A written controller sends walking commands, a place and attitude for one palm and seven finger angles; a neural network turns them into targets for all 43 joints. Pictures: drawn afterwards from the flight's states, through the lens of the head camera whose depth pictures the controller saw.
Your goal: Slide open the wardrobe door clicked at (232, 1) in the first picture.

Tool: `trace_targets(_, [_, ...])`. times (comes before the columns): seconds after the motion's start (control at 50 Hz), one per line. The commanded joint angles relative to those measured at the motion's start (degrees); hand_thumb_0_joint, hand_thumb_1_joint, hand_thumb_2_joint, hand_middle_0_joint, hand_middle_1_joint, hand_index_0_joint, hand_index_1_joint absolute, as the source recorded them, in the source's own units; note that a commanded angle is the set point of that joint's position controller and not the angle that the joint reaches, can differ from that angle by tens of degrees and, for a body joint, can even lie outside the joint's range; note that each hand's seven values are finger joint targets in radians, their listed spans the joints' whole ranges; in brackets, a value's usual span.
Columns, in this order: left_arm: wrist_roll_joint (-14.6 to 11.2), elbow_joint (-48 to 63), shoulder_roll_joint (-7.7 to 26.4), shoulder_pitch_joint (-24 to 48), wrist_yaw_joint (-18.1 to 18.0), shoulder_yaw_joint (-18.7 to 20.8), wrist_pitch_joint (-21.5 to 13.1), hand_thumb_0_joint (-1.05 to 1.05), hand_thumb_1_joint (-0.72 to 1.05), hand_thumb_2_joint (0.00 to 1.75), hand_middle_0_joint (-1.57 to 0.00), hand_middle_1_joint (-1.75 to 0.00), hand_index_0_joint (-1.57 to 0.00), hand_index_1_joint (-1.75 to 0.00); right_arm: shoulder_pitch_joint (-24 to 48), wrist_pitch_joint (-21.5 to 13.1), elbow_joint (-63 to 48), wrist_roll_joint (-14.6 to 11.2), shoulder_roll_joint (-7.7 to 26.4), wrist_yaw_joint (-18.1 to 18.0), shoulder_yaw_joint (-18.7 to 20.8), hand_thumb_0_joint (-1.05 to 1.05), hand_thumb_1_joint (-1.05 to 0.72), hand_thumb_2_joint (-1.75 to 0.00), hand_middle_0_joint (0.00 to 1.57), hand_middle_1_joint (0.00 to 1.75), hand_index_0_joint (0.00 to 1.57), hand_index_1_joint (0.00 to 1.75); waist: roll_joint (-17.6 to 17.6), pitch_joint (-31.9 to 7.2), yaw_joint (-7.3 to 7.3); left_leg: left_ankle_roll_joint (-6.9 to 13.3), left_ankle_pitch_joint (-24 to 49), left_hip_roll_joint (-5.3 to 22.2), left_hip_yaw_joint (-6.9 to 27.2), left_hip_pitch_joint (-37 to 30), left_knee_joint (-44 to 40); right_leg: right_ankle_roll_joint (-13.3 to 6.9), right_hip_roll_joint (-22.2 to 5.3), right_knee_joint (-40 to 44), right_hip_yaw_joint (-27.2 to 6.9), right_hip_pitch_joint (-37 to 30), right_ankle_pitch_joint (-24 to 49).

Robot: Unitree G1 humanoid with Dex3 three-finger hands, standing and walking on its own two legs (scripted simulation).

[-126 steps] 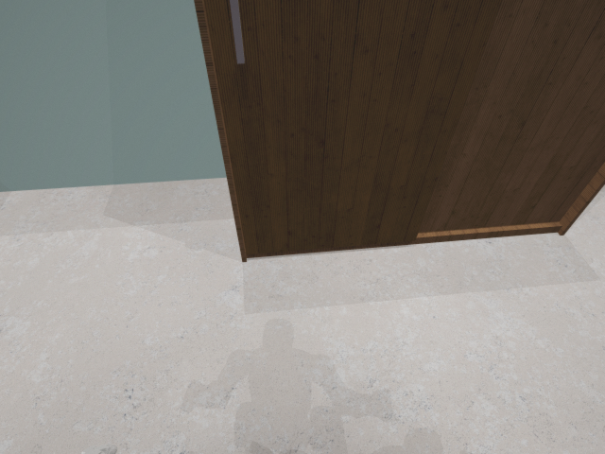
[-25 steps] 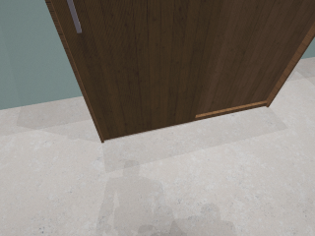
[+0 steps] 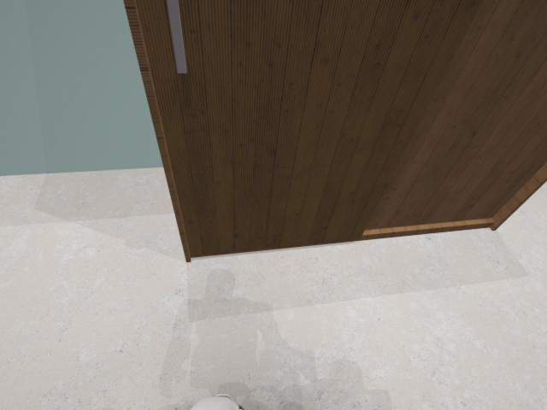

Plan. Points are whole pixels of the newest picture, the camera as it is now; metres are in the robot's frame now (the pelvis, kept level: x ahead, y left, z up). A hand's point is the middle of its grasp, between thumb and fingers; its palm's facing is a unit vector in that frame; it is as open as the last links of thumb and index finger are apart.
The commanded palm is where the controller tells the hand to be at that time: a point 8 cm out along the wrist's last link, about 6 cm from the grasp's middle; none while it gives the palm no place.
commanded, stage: turn to face it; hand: left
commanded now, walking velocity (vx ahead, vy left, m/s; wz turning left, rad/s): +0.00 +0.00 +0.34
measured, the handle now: (176, 20) +0.72 +0.24 +0.20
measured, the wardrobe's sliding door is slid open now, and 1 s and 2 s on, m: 0.00 0.00 0.00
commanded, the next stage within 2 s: take the last steps up to it in 0.34 s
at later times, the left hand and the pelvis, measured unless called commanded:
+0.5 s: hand out of the picture +0.01 +0.15 -0.14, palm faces +0.23 -0.94 -0.26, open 7.4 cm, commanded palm none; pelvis +0.02 -0.03 +0.02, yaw +10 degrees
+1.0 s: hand out of the picture +0.05 +0.20 -0.16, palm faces +0.26 -0.95 -0.16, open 7.4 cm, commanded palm none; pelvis +0.11 +0.03 +0.02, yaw +11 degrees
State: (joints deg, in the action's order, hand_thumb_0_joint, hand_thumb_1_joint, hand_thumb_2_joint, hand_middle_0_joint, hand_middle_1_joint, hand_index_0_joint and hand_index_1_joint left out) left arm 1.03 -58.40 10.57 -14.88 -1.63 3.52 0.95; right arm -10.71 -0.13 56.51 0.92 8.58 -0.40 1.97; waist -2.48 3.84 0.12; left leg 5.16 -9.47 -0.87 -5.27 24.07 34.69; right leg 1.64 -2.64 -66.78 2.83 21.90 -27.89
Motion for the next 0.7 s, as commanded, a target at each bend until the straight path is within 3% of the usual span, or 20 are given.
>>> trace_targets(0.0, [0.37, 3.05, 2.74, -6.78, 0.34, 0.73, 0.33, 0.0, 0.9, 0.9, -0.2, -0.3, -0.2, -0.3, -1.6, -0.55, -3.85, 0.38, 10.18, -0.6, 2.46, 0.0, -0.9, -0.9, 0.2, 0.3, 0.2, 0.3, 7.77, -6.62, 0.55, 4.62, -9.09, 13.67, 19.58, -3.71, -22.65, 0.38, -1.66, 5.0, -1.26, 1.45, 3.69])
trace_targets(0.1, [0.57, 5.47, 2.86, -3.27, 0.17, 0.91, 0.72, 0.0, 0.9, 0.9, -0.2, -0.3, -0.2, -0.3, -3.14, 0.29, -4.17, 0.54, 11.19, -0.36, 3.29, 0.0, -0.9, -0.9, 0.2, 0.3, 0.2, 0.3, 6.9, -6.21, -0.83, 4.99, -11.87, 13.52, 21.76, -6.67, -23.14, 0.83, -0.53, 12.97, -0.93, 2.47, 3.66])
trace_targets(0.2, [0.33, 6.46, 3.36, -2.72, 0.05, 0.87, 0.95, 0.0, 0.9, 0.9, -0.2, -0.3, -0.2, -0.3, -3.74, 1.11, -4.25, 0.75, 11.77, -0.25, 3.7, 0.0, -0.9, -0.9, 0.2, 0.3, 0.2, 0.3, 9.9, -5.4, -1.27, 4.51, -14.09, 12.75, 24.77, -6.84, -24.14, 0.05, 1.12, 20.81, -0.9, -1.18, 2.04])
trace_targets(0.26, [0.07, 5.54, 3.4, -5.99, -0.16, 0.61, 0.74, 0.0, 0.9, 0.9, -0.2, -0.3, -0.2, -0.3, -3.35, 1.4, -4.34, 0.77, 11.72, -0.1, 3.83, 0.0, -0.9, -0.9, 0.2, 0.3, 0.2, 0.3, 9.32, -5.43, -0.14, 3.26, -11.0, 11.24, 24.22, -6.4, -23.44, -0.78, 2.26, 30.65, -0.45, -6.93, 3.8])
trace_targets(0.3, [-0.06, 4.3, 3.85, -10.08, -0.49, 0.61, 0.25, 0.0, 0.9, 0.9, -0.2, -0.3, -0.2, -0.3, -2.41, 1.59, -4.44, 0.26, 10.55, 0.12, 3.72, 0.0, -0.9, -0.9, 0.2, 0.3, 0.2, 0.3, 6.92, -5.55, 1.68, -0.34, -11.71, 7.96, 21.16, -1.62, -20.66, -1.46, 1.53, 45.39, 0.09, -16.93, 11.51])
trace_targets(0.32, [0.51, 4.35, 6.7, -10.44, -0.86, 0.99, -0.25, 0.0, 0.9, 0.9, -0.2, -0.3, -0.2, -0.3, -3.29, 1.7, -4.52, -0.28, 7.84, 0.42, 3.49, 0.0, -0.9, -0.9, 0.2, 0.3, 0.2, 0.3, -0.44, -4.44, 1.51, -3.51, -12.49, 3.3, 16.29, 3.94, -11.51, -4.11, -6.16, 53.0, -8.08, -20.32, 8.03])
trace_targets(0.34, [1.15, 5.63, 11.35, -8.48, -1.07, 1.74, -0.52, 0.0, 0.9, 0.9, -0.2, -0.3, -0.2, -0.3, -3.33, 1.67, -5.89, -0.51, 4.99, 0.48, 2.93, 0.0, -0.9, -0.9, 0.2, 0.3, 0.2, 0.3, -13.05, -1.81, 1.12, -6.41, -13.89, -3.08, 7.6, 9.04, 1.59, -9.45, -19.35, 58.5, -21.86, -16.39, 1.71])
trace_targets(0.36, [0.56, 7.43, 11.3, -3.26, -1.28, 1.71, -0.73, 0.0, 0.9, 0.9, -0.2, -0.3, -0.2, -0.3, -1.79, 2.14, -6.33, 0.35, 8.31, 0.44, 3.73, 0.0, -0.9, -0.9, 0.2, 0.3, 0.2, 0.3, -11.92, 0.02, 0.68, -6.09, -17.32, -1.64, 7.23, 7.74, 12.81, -12.02, -23.15, 58.53, -21.6, -7.91, 8.21])
trace_targets(0.38, [0.4, 7.97, 9.75, 0.01, -1.34, 1.53, -1.08, 0.0, 0.9, 0.9, -0.2, -0.3, -0.2, -0.3, -1.2, 2.65, -5.34, 0.46, 8.03, 0.56, 3.89, 0.0, -0.9, -0.9, 0.2, 0.3, 0.2, 0.3, -8.49, 1.66, -0.56, -5.67, -15.97, -0.41, 8.28, 5.85, 20.12, -11.7, -19.93, 56.68, -18.28, -3.92, 13.91])
trace_targets(0.4, [0.35, 7.78, 7.9, 1.66, -1.06, 0.85, -1.43, 0.0, 0.9, 0.9, -0.2, -0.3, -0.2, -0.3, -2.69, 2.81, -3.89, 0.36, 7.19, 0.73, 3.71, 0.0, -0.9, -0.9, 0.2, 0.3, 0.2, 0.3, -4.03, 2.43, -1.96, -6.0, -13.16, 0.21, 7.39, 5.92, 25.31, -10.94, -16.48, 54.21, -12.61, -4.48, 20.73])
trace_targets(0.42, [0.34, 7.47, 7.17, 1.38, -0.92, 0.56, -1.79, 0.0, 0.9, 0.9, -0.2, -0.3, -0.2, -0.3, -4.5, 2.72, -3.05, 0.3, 6.15, 0.75, 3.39, 0.0, -0.9, -0.9, 0.2, 0.3, 0.2, 0.3, -2.58, 1.31, -2.43, -6.42, -11.72, 0.61, 6.65, 6.65, 27.2, -10.2, -14.51, 51.73, -8.91, -7.57, 26.76])
trace_targets(0.44, [0.29, 6.54, 6.65, -1.01, -0.71, 0.4, -2.22, 0.0, 0.9, 0.9, -0.2, -0.3, -0.2, -0.3, -5.16, 2.49, -2.59, 0.39, 5.76, 0.73, 2.97, 0.0, -0.9, -0.9, 0.2, 0.3, 0.2, 0.3, -2.65, -0.28, -1.62, -6.85, -10.77, 1.15, 5.92, 7.76, 27.48, -9.42, -13.67, 51.12, -7.21, -11.71, 27.72])
trace_targets(0.48, [0.34, 3.97, 5.81, -6.23, -0.51, 0.13, -2.99, 0.0, 0.9, 0.9, -0.2, -0.3, -0.2, -0.3, -3.27, 1.92, -2.77, 0.63, 5.23, 0.98, 2.56, 0.0, -0.9, -0.9, 0.2, 0.3, 0.2, 0.3, -4.21, -1.03, 0.37, -7.24, -10.03, 2.38, 4.75, 9.95, 25.22, -8.76, -13.67, 51.64, -7.02, -17.52, 26.98])
trace_targets(0.58, [1.01, -0.61, 6.66, -13.72, 0.33, 0.27, -3.8, 0.0, 0.9, 0.9, -0.2, -0.3, -0.2, -0.3, 3.59, 0.58, -3.74, 0.73, 4.65, 1.55, 1.99, 0.0, -0.9, -0.9, 0.2, 0.3, 0.2, 0.3, -6.89, 2.27, 3.93, -6.63, -12.65, 4.58, 1.54, 9.78, 14.57, -10.19, -15.47, 54.39, -9.32, -19.43, 15.01])
trace_targets(0.64, [1.19, -2.48, 7.03, -14.22, 0.6, 0.38, -3.71, 0.0, 0.9, 0.9, -0.2, -0.3, -0.2, -0.3, 4.48, -0.28, -3.26, 0.45, 3.32, 1.62, 1.39, 0.0, -0.9, -0.9, 0.2, 0.3, 0.2, 0.3, -8.12, 1.94, 4.12, -5.66, -14.21, 3.76, -0.47, 3.52, 6.74, -10.2, -14.93, 54.08, -8.6, -16.84, 13.38])
trace_targets(0.68, [0.86, -3.1, 6.84, -12.66, 0.67, 0.39, -3.51, 0.0, 0.9, 0.9, -0.2, -0.3, -0.2, -0.3, 1.01, -0.95, -1.91, 0.27, 2.88, 1.38, 1.06, 0.0, -0.9, -0.9, 0.2, 0.3, 0.2, 0.3, -7.7, 0.85, 2.18, -5.15, -10.9, 2.75, -2.26, -5.5, -2.26, -8.77, -12.58, 51.18, -5.91, -12.94, 11.84])
